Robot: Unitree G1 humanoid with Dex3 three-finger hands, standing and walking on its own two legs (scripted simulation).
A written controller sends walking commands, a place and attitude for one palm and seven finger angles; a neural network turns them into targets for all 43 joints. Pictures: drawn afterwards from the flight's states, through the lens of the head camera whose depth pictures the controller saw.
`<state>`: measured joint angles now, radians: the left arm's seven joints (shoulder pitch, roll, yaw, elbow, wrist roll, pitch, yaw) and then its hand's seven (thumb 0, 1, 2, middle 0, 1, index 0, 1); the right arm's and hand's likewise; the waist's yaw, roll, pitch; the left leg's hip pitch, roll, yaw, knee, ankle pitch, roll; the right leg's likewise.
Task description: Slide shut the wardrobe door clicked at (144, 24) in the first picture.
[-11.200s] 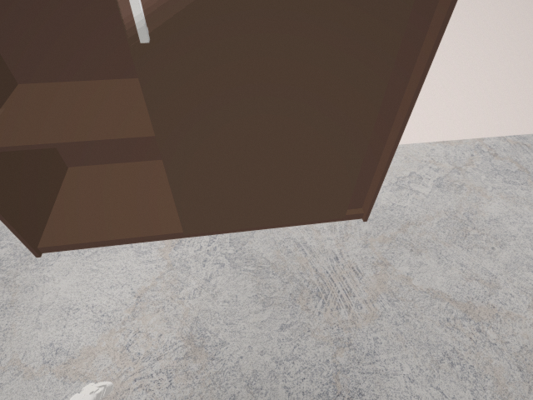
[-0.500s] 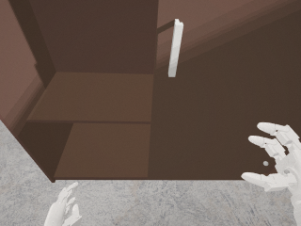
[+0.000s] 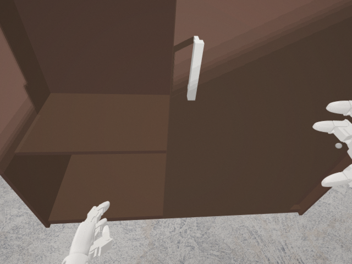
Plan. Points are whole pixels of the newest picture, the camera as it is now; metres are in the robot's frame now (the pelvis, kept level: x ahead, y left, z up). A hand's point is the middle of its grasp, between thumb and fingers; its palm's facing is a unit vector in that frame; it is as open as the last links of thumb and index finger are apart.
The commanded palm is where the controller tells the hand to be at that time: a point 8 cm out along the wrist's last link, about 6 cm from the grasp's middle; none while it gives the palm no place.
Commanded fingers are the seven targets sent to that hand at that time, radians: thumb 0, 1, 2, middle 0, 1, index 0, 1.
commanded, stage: raise the hand with hooked fingers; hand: right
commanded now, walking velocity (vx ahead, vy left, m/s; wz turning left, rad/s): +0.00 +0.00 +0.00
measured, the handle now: (193, 69) +0.53 -0.04 +0.22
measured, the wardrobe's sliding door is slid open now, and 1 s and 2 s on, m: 0.62 0.62 0.62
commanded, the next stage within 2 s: move the hooked fingers beside the handle in 0.56 s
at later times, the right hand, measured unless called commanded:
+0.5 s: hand (333, 136) +0.28 -0.27 +0.23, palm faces +0.06 +0.99 -0.12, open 14.0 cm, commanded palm +0.25 -0.31 +0.24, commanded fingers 0.00 0.50 -0.30 0.30 1.20 0.30 1.20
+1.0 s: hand (301, 120) +0.33 -0.23 +0.23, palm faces -0.01 +1.00 -0.08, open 14.0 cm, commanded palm +0.29 -0.27 +0.23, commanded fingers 0.00 0.50 -0.30 0.30 1.20 0.30 1.20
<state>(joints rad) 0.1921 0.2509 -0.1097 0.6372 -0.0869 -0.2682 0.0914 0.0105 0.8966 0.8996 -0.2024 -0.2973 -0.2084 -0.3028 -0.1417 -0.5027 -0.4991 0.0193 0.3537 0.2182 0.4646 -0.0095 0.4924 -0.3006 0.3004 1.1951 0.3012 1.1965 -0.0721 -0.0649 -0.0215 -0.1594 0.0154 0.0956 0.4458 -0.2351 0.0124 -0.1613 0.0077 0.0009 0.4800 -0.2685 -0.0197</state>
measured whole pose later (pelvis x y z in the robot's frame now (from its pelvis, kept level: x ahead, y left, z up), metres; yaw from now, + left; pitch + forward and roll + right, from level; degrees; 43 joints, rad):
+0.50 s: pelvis +0.00 +0.01 +0.00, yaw +0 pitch -3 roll +0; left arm 0.19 0.28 -0.08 0.63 -0.10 -0.24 0.09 0.01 0.90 0.90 -0.20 -0.30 -0.21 -0.30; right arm -0.18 -0.52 -0.53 0.04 0.35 0.28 0.46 -0.01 0.50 -0.30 0.30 1.20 0.30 1.20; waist -0.06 -0.07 -0.02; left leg -0.16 0.00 0.09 0.46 -0.24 0.02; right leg -0.16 0.00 0.00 0.48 -0.27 -0.01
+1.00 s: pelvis +0.00 +0.01 +0.00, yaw +0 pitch -2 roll +0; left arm 0.17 0.26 -0.09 0.64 -0.10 -0.23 0.09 0.01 0.90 0.90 -0.20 -0.30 -0.21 -0.30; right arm -0.34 -0.46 -0.41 0.14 0.31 0.27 0.40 -0.01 0.50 -0.30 0.30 1.20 0.30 1.20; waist -0.04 -0.07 -0.02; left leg -0.18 0.01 0.09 0.46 -0.24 0.02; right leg -0.17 0.00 0.00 0.47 -0.26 -0.01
